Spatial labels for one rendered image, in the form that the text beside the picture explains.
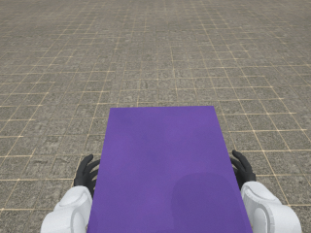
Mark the right robot forearm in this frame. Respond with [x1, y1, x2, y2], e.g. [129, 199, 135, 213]
[240, 181, 302, 233]

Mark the right robot hand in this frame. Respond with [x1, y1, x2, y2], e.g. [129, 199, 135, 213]
[229, 150, 257, 191]

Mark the left robot hand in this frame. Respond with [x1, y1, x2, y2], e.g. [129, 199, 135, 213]
[73, 154, 101, 200]

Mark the left robot forearm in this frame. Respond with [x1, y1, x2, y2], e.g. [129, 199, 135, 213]
[40, 185, 92, 233]

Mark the carton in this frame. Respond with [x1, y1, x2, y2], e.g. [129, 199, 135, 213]
[86, 106, 253, 233]

